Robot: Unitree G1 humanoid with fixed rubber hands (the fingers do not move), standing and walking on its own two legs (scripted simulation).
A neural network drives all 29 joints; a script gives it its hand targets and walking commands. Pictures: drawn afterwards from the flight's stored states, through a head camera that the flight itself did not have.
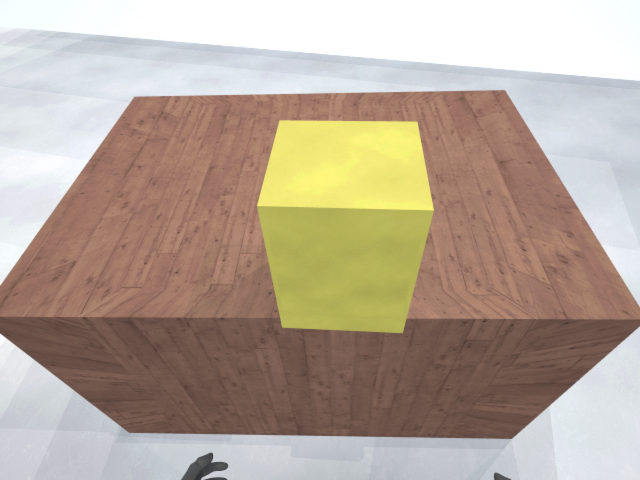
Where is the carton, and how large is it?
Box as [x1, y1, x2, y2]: [257, 120, 433, 332]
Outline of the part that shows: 280,120 257,207 282,327 402,332 433,211 417,122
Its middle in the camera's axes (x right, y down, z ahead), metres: +0.04 -0.01 +0.60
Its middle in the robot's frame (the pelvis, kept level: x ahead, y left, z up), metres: +0.47 +0.01 +0.04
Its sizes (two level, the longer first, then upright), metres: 0.199 0.184 0.276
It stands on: a pedestal, 0.67 m high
